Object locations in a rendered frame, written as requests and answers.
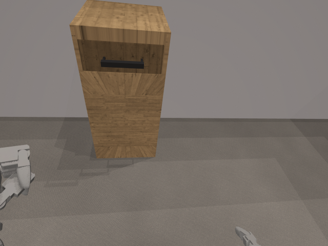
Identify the left robot hand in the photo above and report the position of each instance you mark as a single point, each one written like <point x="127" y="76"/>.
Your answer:
<point x="15" y="165"/>

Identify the cabinet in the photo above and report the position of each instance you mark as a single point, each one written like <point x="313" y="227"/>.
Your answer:
<point x="123" y="108"/>

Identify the right robot hand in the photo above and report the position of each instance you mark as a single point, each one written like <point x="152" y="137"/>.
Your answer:
<point x="247" y="237"/>

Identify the drawer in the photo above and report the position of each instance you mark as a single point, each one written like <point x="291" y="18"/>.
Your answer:
<point x="92" y="51"/>

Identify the handle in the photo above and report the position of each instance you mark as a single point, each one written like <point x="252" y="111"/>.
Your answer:
<point x="122" y="64"/>

